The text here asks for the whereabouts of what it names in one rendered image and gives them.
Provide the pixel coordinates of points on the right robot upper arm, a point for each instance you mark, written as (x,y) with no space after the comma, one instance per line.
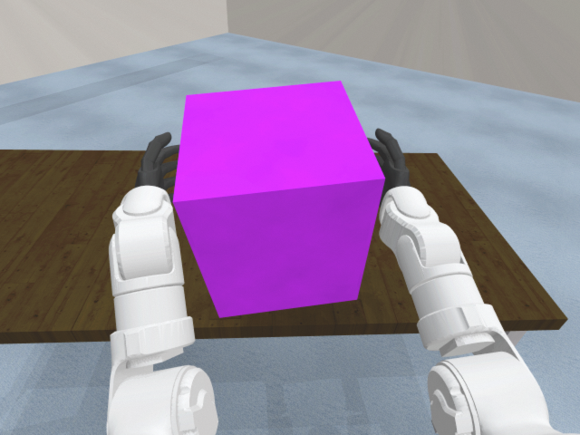
(486,394)

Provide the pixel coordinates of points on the carton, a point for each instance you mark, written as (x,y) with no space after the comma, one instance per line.
(277,190)

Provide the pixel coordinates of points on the left robot hand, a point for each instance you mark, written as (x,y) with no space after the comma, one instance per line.
(152,169)

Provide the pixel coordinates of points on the robot right forearm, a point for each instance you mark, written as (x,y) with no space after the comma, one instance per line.
(453,317)

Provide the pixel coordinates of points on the left robot upper arm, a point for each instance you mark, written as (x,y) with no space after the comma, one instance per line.
(174,401)

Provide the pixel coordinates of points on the table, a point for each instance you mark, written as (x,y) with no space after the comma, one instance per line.
(56,225)

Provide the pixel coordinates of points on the robot left forearm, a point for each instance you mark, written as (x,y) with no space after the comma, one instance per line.
(147,283)

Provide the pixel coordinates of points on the right robot hand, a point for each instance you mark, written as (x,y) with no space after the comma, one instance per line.
(391,161)

